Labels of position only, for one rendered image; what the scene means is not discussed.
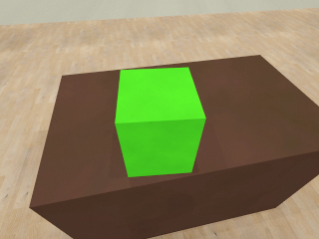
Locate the carton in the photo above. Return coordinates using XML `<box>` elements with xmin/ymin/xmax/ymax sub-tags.
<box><xmin>115</xmin><ymin>67</ymin><xmax>206</xmax><ymax>177</ymax></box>

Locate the pedestal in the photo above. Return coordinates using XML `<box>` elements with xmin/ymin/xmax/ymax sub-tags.
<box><xmin>29</xmin><ymin>55</ymin><xmax>319</xmax><ymax>239</ymax></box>

